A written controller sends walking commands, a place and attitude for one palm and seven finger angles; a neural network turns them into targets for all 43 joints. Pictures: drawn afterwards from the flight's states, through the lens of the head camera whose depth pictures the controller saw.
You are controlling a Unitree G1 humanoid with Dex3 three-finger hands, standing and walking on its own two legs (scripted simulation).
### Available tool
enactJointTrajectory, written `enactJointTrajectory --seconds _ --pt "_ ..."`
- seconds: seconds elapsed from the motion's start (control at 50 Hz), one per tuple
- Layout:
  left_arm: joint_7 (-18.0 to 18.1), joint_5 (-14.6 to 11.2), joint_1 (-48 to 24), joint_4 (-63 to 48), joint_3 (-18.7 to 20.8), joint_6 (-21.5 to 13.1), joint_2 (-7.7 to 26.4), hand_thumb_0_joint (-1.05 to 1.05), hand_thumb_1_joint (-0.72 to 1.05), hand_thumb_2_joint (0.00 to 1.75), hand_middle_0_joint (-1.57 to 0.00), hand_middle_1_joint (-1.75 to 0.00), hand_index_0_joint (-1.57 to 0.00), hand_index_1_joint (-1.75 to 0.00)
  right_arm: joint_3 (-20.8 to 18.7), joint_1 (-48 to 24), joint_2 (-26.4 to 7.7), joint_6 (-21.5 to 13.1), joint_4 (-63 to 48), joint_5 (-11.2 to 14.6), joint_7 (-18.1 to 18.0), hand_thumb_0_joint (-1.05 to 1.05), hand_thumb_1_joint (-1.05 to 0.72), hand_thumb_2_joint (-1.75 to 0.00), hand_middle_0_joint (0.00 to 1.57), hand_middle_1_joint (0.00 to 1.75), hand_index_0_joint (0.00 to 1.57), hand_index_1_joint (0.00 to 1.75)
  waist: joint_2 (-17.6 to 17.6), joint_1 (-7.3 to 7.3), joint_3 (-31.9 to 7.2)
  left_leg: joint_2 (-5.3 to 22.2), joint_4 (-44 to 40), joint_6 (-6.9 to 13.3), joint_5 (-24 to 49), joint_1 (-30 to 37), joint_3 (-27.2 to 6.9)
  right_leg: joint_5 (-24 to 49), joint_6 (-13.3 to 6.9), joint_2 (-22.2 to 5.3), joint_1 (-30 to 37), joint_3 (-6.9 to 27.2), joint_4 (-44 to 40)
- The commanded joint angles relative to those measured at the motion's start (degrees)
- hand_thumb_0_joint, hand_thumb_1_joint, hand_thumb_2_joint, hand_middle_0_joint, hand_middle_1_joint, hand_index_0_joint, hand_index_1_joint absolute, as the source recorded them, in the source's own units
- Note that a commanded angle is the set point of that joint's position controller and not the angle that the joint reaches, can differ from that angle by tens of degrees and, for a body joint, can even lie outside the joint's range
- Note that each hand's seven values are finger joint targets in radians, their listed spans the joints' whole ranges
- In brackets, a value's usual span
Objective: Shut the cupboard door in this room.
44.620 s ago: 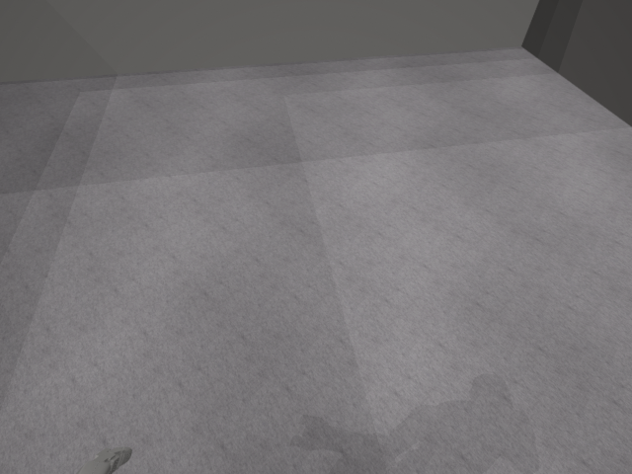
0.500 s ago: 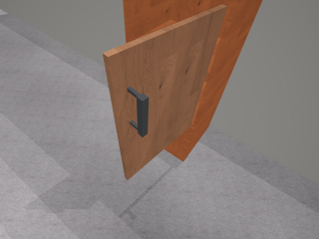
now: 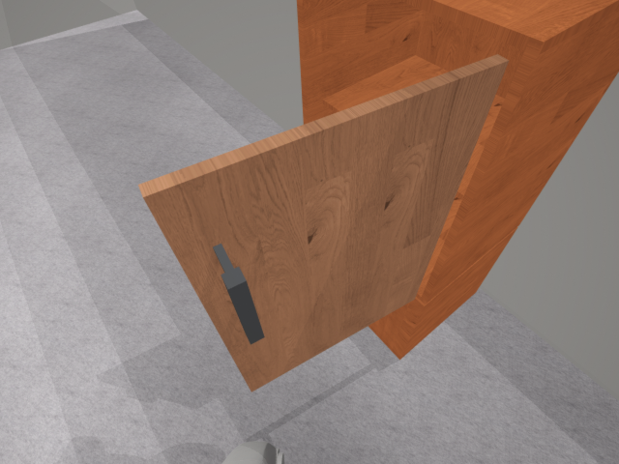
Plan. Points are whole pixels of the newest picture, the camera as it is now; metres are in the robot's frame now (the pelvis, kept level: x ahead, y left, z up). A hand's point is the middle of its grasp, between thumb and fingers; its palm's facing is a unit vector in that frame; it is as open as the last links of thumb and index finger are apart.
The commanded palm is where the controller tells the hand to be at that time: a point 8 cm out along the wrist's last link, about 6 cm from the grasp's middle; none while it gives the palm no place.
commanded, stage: shuffle to correct the standing spot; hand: left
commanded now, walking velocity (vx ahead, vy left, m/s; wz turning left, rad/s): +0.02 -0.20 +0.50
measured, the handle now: (238, 296) +0.29 +0.10 +0.08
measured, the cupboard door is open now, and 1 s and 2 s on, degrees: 81 81 81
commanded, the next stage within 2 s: come to a stop and stand still in 1.08 s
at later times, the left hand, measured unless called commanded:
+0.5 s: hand out of the picture +0.06 +0.15 -0.17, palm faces +0.27 -0.95 -0.16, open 7.4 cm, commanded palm none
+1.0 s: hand out of the picture +0.07 -0.02 -0.15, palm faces +0.40 -0.88 -0.27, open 7.4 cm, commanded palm none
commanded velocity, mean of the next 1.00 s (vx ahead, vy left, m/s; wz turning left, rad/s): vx -0.10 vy -0.19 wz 0.40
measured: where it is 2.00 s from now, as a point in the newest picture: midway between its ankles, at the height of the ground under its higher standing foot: outside the picture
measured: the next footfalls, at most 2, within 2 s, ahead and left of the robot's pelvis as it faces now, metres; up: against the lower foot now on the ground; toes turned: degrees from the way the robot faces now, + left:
left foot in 0.26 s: +0.12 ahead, +0.06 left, +0.00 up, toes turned +17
right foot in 0.76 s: +0.12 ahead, -0.26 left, +0.00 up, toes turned +20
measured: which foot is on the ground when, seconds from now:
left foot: up 0.00-0.24, down 0.26-0.76, up 0.78-1.00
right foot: down 0.00-0.26, up 0.28-0.74, down 0.76-1.00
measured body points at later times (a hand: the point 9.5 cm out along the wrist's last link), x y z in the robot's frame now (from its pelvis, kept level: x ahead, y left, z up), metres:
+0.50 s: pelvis +0.06 -0.05 +0.01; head +0.10 +0.00 +0.46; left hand +0.05 +0.20 -0.16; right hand +0.19 -0.27 -0.11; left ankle +0.08 +0.04 -0.73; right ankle +0.09 -0.27 -0.63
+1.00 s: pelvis +0.05 -0.23 +0.00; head +0.10 -0.24 +0.45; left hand +0.05 +0.03 -0.12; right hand +0.20 -0.44 -0.16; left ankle -0.06 -0.13 -0.63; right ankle +0.09 -0.27 -0.73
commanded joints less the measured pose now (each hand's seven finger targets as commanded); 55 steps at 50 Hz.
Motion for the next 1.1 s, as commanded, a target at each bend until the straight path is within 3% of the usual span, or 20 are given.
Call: enactJointTrajectory --seconds 0.0,0.14,0.18,0.2,0.22,0.24,0.26,0.32,0.36,0.4,0.56,0.66,0.7,0.72,0.74,0.76,0.8,0.84,0.9,1.08 --pt "1.5 0.4 5.6 -1.4 1.1 -1.5 6.3 0.0 0.9 0.9 -0.2 -0.3 -0.2 -0.3 0.8 -2.0 0.4 -0.6 -5.2 0.0 0.6 0.0 -0.9 -0.9 0.2 0.3 0.2 0.3 -8.3 0.71 -3.1 1.5 -1.2 -0.3 5.2 -6.6 1.2 23.1 -6.0 -13.4 9.1 6.4 -13.4" --pt "1.4 0.7 7.5 -0.4 1.4 0.8 8.1 0.0 0.9 0.9 -0.2 -0.3 -0.2 -0.3 1.8 -5.1 1.2 -0.7 -6.6 0.1 0.1 0.0 -0.9 -0.9 0.2 0.3 0.2 0.3 -9.5 2.08 -3.1 1.1 -28.6 0.5 3.5 3.4 7.2 31.6 -7.2 -13.1 12.0 0.9 -9.2" --pt "0.9 0.0 6.9 -0.4 1.6 1.6 8.3 0.0 0.9 0.9 -0.2 -0.3 -0.2 -0.3 1.5 -0.5 0.0 -1.1 -5.5 0.0 -0.4 0.0 -0.9 -0.9 0.2 0.3 0.2 0.3 -8.0 -0.17 -5.5 -0.2 -39.2 1.2 12.2 12.6 8.4 34.9 -4.3 -10.8 10.9 -2.1 -1.6" --pt "0.6 -0.5 6.6 -0.7 1.5 1.9 8.5 0.0 0.9 0.9 -0.2 -0.3 -0.2 -0.3 1.0 4.9 -2.2 -1.3 -4.2 -0.2 -0.7 0.0 -0.9 -0.9 0.2 0.3 0.2 0.3 -5.0 -2.94 -8.7 2.0 -46.5 2.2 21.0 22.8 5.8 31.9 -1.6 -10.2 6.9 -3.1 8.4" --pt "0.0 -1.0 7.8 -2.1 1.3 2.1 5.8 0.0 0.9 0.9 -0.2 -0.3 -0.2 -0.3 -0.4 9.1 -8.1 -1.7 -3.9 -0.7 -1.5 0.0 -0.9 -0.9 0.2 0.3 0.2 0.3 8.6 -4.44 -11.3 16.7 -48.4 8.5 41.1 36.0 -13.5 5.0 3.2 -4.2 -8.6 -3.9 22.5" --pt "-0.1 -0.9 5.9 -4.3 0.7 2.7 5.8 0.0 0.9 0.9 -0.2 -0.3 -0.2 -0.3 -1.3 11.5 -13.7 -1.3 -3.5 0.1 -2.3 0.0 -0.9 -0.9 0.2 0.3 0.2 0.3 14.2 -5.42 -12.5 31.0 -51.0 17.6 62.4 37.6 -32.8 -20.9 4.8 -0.3 -19.1 3.7 36.0" --pt "0.4 -0.5 4.5 -5.5 1.4 3.7 9.5 0.0 0.9 0.9 -0.2 -0.3 -0.2 -0.3 -1.1 10.4 -14.8 -0.7 -3.7 0.7 -2.4 0.0 -0.9 -0.9 0.2 0.3 0.2 0.3 4.6 -5.17 -11.4 33.0 -51.5 19.6 55.2 33.4 -29.5 -20.5 4.0 -1.7 -17.8 10.9 40.2" --pt "-0.1 0.4 2.2 -3.7 2.6 4.5 8.7 0.0 0.9 0.9 -0.2 -0.3 -0.2 -0.3 -0.1 -2.6 -9.7 -1.3 -6.1 0.3 -2.7 0.0 -0.9 -0.9 0.2 0.3 0.2 0.3 4.3 0.23 -0.5 21.9 -57.3 12.2 31.8 15.4 -20.1 -8.7 6.4 -2.8 -17.3 12.3 41.0" --pt "-0.8 0.3 5.2 -1.7 2.8 5.0 7.8 0.0 0.9 0.9 -0.2 -0.3 -0.2 -0.3 0.3 -5.3 -8.1 -1.8 -6.4 0.2 -2.5 0.0 -0.9 -0.9 0.2 0.3 0.2 0.3 3.4 2.54 0.1 16.2 -57.9 8.4 29.4 11.1 -12.4 -2.6 7.1 -2.2 -13.2 10.8 39.4" --pt "-0.8 0.1 6.4 -1.2 2.8 5.3 7.2 0.0 0.9 0.9 -0.2 -0.3 -0.2 -0.3 -0.1 -4.6 -8.6 -1.8 -6.2 0.3 -2.0 0.0 -0.9 -0.9 0.2 0.3 0.2 0.3 5.0 2.63 -3.2 13.7 -57.6 6.9 28.9 12.8 -8.8 -0.4 7.8 -1.7 -11.3 9.9 36.5" --pt "-0.6 -0.3 -3.6 -5.1 2.7 4.9 7.0 0.0 0.9 0.9 -0.2 -0.3 -0.2 -0.3 -2.5 1.8 -10.9 -0.6 -4.9 -0.4 -1.8 0.0 -0.9 -0.9 0.2 0.3 0.2 0.3 10.9 -2.33 -5.5 13.6 -53.7 7.8 38.0 22.6 -14.2 -9.4 8.7 1.1 -12.2 8.1 20.5" --pt "-0.6 -1.3 -1.0 -5.0 2.9 4.4 8.2 0.0 0.9 0.9 -0.2 -0.3 -0.2 -0.3 -3.4 -1.9 -12.3 0.0 -6.1 -0.5 -2.2 0.0 -0.9 -0.9 0.2 0.3 0.2 0.3 15.0 -0.74 -9.0 13.1 -49.3 6.1 43.4 20.2 -17.8 -9.4 6.1 3.4 -2.4 8.8 4.8" --pt "-0.4 -1.2 3.6 -3.7 3.4 4.0 10.1 0.0 0.9 0.9 -0.2 -0.3 -0.2 -0.3 -3.5 -2.5 -11.6 0.3 -6.3 0.1 -2.1 0.0 -0.9 -0.9 0.2 0.3 0.2 0.3 10.3 1.36 -11.6 9.8 -45.8 2.8 35.4 14.4 -16.8 2.8 5.3 3.4 8.5 8.0 -9.4" --pt "-0.2 -0.5 4.6 -3.6 3.9 3.7 13.1 0.0 0.9 0.9 -0.2 -0.3 -0.2 -0.3 -3.3 -1.3 -8.9 0.5 -6.0 0.7 -1.8 0.0 -0.9 -0.9 0.2 0.3 0.2 0.3 0.2 1.77 -11.5 4.6 -40.3 -0.3 21.5 7.7 -11.9 8.0 3.7 -1.7 13.8 10.1 -13.5" --pt "0.3 0.6 3.6 -4.1 4.6 3.8 17.6 0.0 0.9 0.9 -0.2 -0.3 -0.2 -0.3 -2.4 -0.1 -3.7 0.8 -6.6 0.9 -1.7 0.0 -0.9 -0.9 0.2 0.3 0.2 0.3 -19.3 1.73 -9.2 -3.6 -26.5 -3.9 -4.8 -4.7 -2.0 20.4 -0.7 -14.9 17.3 20.6 -12.4" --pt "0.5 0.7 0.8 -5.7 3.9 4.1 17.5 0.0 0.9 0.9 -0.2 -0.3 -0.2 -0.3 -1.9 0.4 -2.5 0.9 -6.6 0.7 -2.2 0.0 -0.9 -0.9 0.2 0.3 0.2 0.3 -21.3 2.07 -10.5 -5.0 -11.6 -2.8 -13.2 -2.8 -3.0 30.5 -5.2 -19.9 8.3 22.0 -10.5" --pt "1.0 0.3 -5.1 -7.1 3.0 4.2 13.1 0.0 0.9 0.9 -0.2 -0.3 -0.2 -0.3 -2.1 0.1 -3.7 2.1 -4.0 0.4 -2.7 0.0 -0.9 -0.9 0.2 0.3 0.2 0.3 -20.9 -0.21 -5.7 -3.5 1.9 -1.9 -7.2 -2.8 -5.0 26.1 -5.0 -12.7 0.8 16.1 -11.5" --pt "1.0 0.1 -7.4 -8.1 2.0 3.8 10.0 0.0 0.9 0.9 -0.2 -0.3 -0.2 -0.3 -1.8 0.7 -3.9 1.9 -2.9 0.5 -2.1 0.0 -0.9 -0.9 0.2 0.3 0.2 0.3 -14.2 -1.94 -1.6 -3.1 6.4 -2.5 0.5 -4.5 -3.4 24.9 -5.6 -8.8 1.1 10.8 -9.1" --pt "1.6 -0.2 -3.8 -7.5 1.8 2.5 9.1 0.0 0.9 0.9 -0.2 -0.3 -0.2 -0.3 -1.2 -0.1 -2.8 1.9 -2.6 0.5 -1.6 0.0 -0.9 -0.9 0.2 0.3 0.2 0.3 -9.7 -0.83 -3.1 -2.7 3.1 -3.1 2.5 -3.7 -2.3 29.5 -6.9 -9.7 6.0 10.7 -8.0" --pt "2.2 -0.1 3.9 -4.5 3.0 3.1 10.1 0.0 0.9 0.9 -0.2 -0.3 -0.2 -0.3 0.1 0.3 -1.3 2.1 -1.6 1.1 -2.2 0.0 -0.9 -0.9 0.2 0.3 0.2 0.3 -9.0 2.78 -7.3 -0.9 -24.0 -2.1 -5.6 5.4 0.4 26.3 -7.2 -12.9 17.7 18.1 -13.4"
